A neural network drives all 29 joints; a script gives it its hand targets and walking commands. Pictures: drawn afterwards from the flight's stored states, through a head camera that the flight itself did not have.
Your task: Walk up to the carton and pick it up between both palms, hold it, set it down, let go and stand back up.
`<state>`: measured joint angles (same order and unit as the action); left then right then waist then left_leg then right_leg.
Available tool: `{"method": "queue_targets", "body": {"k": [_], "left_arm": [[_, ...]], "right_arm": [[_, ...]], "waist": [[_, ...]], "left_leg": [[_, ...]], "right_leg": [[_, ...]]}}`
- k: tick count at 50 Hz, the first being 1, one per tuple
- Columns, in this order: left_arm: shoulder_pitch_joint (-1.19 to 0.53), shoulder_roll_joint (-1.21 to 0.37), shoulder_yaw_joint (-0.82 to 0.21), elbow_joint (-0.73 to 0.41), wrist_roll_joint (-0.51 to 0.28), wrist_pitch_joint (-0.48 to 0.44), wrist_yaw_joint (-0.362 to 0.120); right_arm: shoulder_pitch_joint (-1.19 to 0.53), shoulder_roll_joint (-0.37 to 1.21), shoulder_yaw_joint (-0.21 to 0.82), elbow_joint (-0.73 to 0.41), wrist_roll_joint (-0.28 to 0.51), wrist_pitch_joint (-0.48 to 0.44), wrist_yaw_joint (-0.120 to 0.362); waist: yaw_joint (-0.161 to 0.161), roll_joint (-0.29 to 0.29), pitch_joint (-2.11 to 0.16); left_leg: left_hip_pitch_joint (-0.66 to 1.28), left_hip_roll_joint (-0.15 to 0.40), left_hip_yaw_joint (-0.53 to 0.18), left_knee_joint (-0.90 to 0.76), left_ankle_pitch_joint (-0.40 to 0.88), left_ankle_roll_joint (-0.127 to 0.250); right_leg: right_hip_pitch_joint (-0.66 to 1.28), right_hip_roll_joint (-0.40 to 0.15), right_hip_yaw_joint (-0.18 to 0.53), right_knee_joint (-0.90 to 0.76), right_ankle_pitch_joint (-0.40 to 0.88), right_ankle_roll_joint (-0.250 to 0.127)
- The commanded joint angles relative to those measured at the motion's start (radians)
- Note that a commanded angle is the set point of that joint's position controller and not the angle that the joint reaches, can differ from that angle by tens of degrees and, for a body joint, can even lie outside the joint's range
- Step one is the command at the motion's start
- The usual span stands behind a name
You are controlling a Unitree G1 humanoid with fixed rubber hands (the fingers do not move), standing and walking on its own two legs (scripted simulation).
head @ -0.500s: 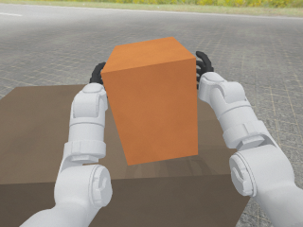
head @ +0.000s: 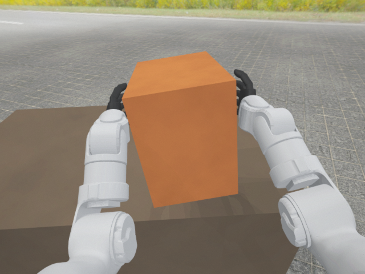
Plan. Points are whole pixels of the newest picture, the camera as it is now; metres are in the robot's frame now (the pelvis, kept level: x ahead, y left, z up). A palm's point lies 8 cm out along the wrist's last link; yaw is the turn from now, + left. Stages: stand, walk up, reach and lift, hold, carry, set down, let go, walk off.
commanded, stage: hold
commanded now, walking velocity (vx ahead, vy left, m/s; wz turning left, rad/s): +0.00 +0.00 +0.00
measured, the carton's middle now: (182, 121) +0.40 -0.01 +0.20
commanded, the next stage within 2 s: set down in 0.54 s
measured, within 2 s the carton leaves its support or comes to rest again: neither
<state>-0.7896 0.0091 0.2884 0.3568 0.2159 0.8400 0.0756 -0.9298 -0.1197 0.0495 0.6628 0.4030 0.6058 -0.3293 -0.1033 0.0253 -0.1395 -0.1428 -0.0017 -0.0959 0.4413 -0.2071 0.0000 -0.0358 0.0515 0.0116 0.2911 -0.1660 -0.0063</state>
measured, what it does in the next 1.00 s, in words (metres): stands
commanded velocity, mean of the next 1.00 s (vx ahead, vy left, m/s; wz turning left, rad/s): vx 0.00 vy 0.00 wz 0.00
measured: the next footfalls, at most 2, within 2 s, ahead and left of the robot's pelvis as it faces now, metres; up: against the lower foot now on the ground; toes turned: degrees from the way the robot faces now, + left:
none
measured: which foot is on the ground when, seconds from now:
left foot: down 0.00-1.00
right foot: down 0.00-1.00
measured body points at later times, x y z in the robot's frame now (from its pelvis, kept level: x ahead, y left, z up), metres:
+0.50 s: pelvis +0.00 -0.01 +0.00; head -0.10 +0.01 +0.44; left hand +0.39 +0.13 +0.25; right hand +0.38 -0.15 +0.27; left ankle +0.03 +0.11 -0.75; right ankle +0.00 -0.12 -0.75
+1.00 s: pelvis -0.01 -0.01 +0.00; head -0.08 +0.01 +0.45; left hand +0.41 +0.14 +0.25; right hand +0.40 -0.13 +0.26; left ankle +0.03 +0.11 -0.75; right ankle +0.00 -0.12 -0.75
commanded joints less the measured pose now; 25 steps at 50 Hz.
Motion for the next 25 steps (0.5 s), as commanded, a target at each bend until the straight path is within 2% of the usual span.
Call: {"method": "queue_targets", "body": {"k": [1, 3, 4, 6, 7, 8, 9, 10, 11, 12, 13, 14, 15, 16, 17, 18, 19, 20, 21, 22, 23, 25], "left_arm": [[-0.986, -0.696, -0.456, -0.219, -0.202, -0.132, -0.129], [-1.040, -0.715, -0.477, -0.233, -0.234, -0.151, -0.113], [-1.028, -0.706, -0.452, -0.177, -0.225, -0.148, -0.108], [-1.006, -0.718, -0.455, -0.131, -0.217, -0.147, -0.104], [-1.019, -0.708, -0.427, -0.148, -0.211, -0.148, -0.103], [-1.002, -0.689, -0.409, -0.127, -0.195, -0.147, -0.105], [-0.983, -0.690, -0.401, -0.109, -0.187, -0.141, -0.113], [-0.979, -0.690, -0.389, -0.086, -0.190, -0.144, -0.114], [-0.961, -0.696, -0.373, -0.083, -0.192, -0.147, -0.120], [-0.945, -0.672, -0.374, -0.054, -0.189, -0.143, -0.124], [-0.953, -0.652, -0.361, -0.060, -0.182, -0.144, -0.127], [-0.909, -0.657, -0.339, -0.001, -0.152, -0.137, -0.137], [-0.895, -0.646, -0.327, -0.006, -0.152, -0.135, -0.144], [-0.909, -0.627, -0.298, 0.011, -0.138, -0.133, -0.150], [-0.880, -0.624, -0.308, 0.003, -0.139, -0.130, -0.154], [-0.909, -0.623, -0.309, -0.003, -0.133, -0.126, -0.164], [-0.923, -0.635, -0.313, 0.010, -0.136, -0.121, -0.167], [-0.956, -0.647, -0.333, -0.034, -0.150, -0.133, -0.165], [-0.972, -0.661, -0.353, -0.069, -0.146, -0.133, -0.159], [-1.011, -0.664, -0.371, -0.062, -0.165, -0.134, -0.155], [-0.995, -0.674, -0.384, -0.094, -0.185, -0.139, -0.153], [-1.030, -0.691, -0.438, -0.179, -0.211, -0.145, -0.140]], "right_arm": [[-0.911, 0.805, 0.260, -0.367, 0.137, -0.052, 0.135], [-0.957, 0.829, 0.268, -0.396, 0.134, -0.059, 0.148], [-0.980, 0.821, 0.269, -0.386, 0.134, -0.056, 0.149], [-0.969, 0.800, 0.230, -0.347, 0.117, -0.061, 0.155], [-0.939, 0.802, 0.226, -0.303, 0.099, -0.054, 0.157], [-0.944, 0.806, 0.222, -0.304, 0.102, -0.058, 0.155], [-0.926, 0.793, 0.213, -0.277, 0.100, -0.051, 0.151], [-0.937, 0.779, 0.210, -0.284, 0.094, -0.053, 0.148], [-0.940, 0.778, 0.228, -0.287, 0.104, -0.057, 0.144], [-0.916, 0.778, 0.217, -0.277, 0.104, -0.058, 0.136], [-0.930, 0.787, 0.223, -0.277, 0.105, -0.055, 0.133], [-0.932, 0.780, 0.229, -0.256, 0.108, -0.049, 0.128], [-0.917, 0.758, 0.213, -0.247, 0.097, -0.046, 0.123], [-0.938, 0.754, 0.223, -0.243, 0.103, -0.046, 0.119], [-0.898, 0.749, 0.229, -0.233, 0.123, -0.045, 0.116], [-0.927, 0.750, 0.214, -0.235, 0.116, -0.037, 0.115], [-0.903, 0.730, 0.186, -0.187, 0.107, -0.030, 0.116], [-0.918, 0.749, 0.211, -0.205, 0.105, -0.042, 0.118], [-0.930, 0.753, 0.201, -0.227, 0.113, -0.047, 0.119], [-0.930, 0.756, 0.193, -0.212, 0.116, -0.043, 0.118], [-0.948, 0.770, 0.199, -0.242, 0.123, -0.050, 0.114], [-0.946, 0.788, 0.228, -0.294, 0.150, -0.057, 0.118]], "waist": [[0.011, 0.042, -0.408], [0.014, 0.034, -0.484], [0.026, 0.019, -0.452], [0.011, 0.013, -0.457], [0.003, -0.006, -0.436], [0.018, 0.024, -0.435], [0.021, 0.020, -0.419], [0.012, -0.008, -0.421], [0.026, -0.020, -0.417], [0.013, -0.023, -0.407], [0.026, -0.037, -0.415], [0.037, -0.036, -0.351], [0.032, -0.028, -0.328], [0.034, -0.027, -0.324], [0.022, -0.021, -0.322], [0.024, -0.016, -0.298], [0.007, 0.001, -0.297], [0.010, -0.003, -0.325], [0.016, 0.036, -0.340], [-0.017, 0.037, -0.329], [-0.001, 0.029, -0.366], [-0.022, 0.059, -0.451]], "left_leg": [[0.174, -0.032, 0.023, -0.037, 0.256, -0.060], [0.188, -0.030, 0.016, -0.029, 0.263, -0.053], [0.174, -0.031, 0.018, -0.043, 0.232, -0.040], [0.195, -0.030, 0.017, -0.045, 0.213, -0.040], [0.200, -0.028, 0.023, -0.056, 0.193, -0.034], [0.186, -0.031, 0.017, -0.046, 0.187, -0.035], [0.170, -0.037, 0.032, -0.054, 0.181, -0.033], [0.155, -0.036, 0.022, -0.052, 0.188, -0.031], [0.163, -0.032, 0.025, -0.059, 0.190, -0.029], [0.155, -0.034, 0.030, -0.051, 0.197, -0.031], [0.181, -0.040, 0.033, -0.051, 0.198, -0.022], [0.155, -0.041, 0.047, -0.061, 0.184, -0.025], [0.151, -0.035, 0.045, -0.062, 0.201, -0.035], [0.159, -0.042, 0.049, -0.066, 0.188, -0.024], [0.156, -0.041, 0.051, -0.066, 0.213, -0.033], [0.149, -0.036, 0.049, -0.070, 0.193, -0.030], [0.159, -0.040, 0.052, -0.071, 0.194, -0.037], [0.154, -0.035, 0.041, -0.058, 0.192, -0.038], [0.153, -0.037, 0.048, -0.059, 0.203, -0.047], [0.166, -0.040, 0.042, -0.058, 0.220, -0.049], [0.176, -0.037, 0.032, -0.045, 0.259, -0.056], [0.225, -0.041, 0.021, -0.019, 0.330, -0.065]], "right_leg": [[-0.019, 0.030, -0.007, -0.028, 0.178, 0.059], [-0.007, 0.031, -0.012, -0.024, 0.179, 0.057], [-0.027, 0.030, -0.005, -0.028, 0.144, 0.057], [-0.045, 0.032, -0.007, -0.038, 0.124, 0.058], [-0.048, 0.036, -0.018, -0.033, 0.094, 0.055], [-0.033, 0.027, -0.003, -0.041, 0.114, 0.060], [-0.043, 0.030, -0.001, -0.042, 0.111, 0.057], [-0.019, 0.028, -0.005, -0.037, 0.118, 0.064], [-0.012, 0.034, 0.002, -0.030, 0.127, 0.065], [-0.011, 0.032, -0.003, -0.028, 0.138, 0.074], [-0.001, 0.031, 0.005, -0.036, 0.143, 0.073], [-0.020, 0.027, 0.010, -0.046, 0.134, 0.077], [-0.005, 0.030, 0.000, -0.041, 0.148, 0.078], [-0.009, 0.023, 0.006, -0.045, 0.151, 0.080], [0.009, 0.023, -0.007, -0.043, 0.173, 0.082], [-0.016, 0.028, -0.002, -0.048, 0.143, 0.079], [-0.011, 0.032, -0.007, -0.053, 0.131, 0.069], [-0.001, 0.026, -0.009, -0.046, 0.136, 0.071], [-0.010, 0.029, -0.013, -0.043, 0.136, 0.063], [-0.006, 0.022, -0.009, -0.044, 0.160, 0.072], [-0.011, 0.029, -0.002, -0.036, 0.185, 0.065], [0.014, 0.034, 0.002, -0.020, 0.248, 0.063]]}}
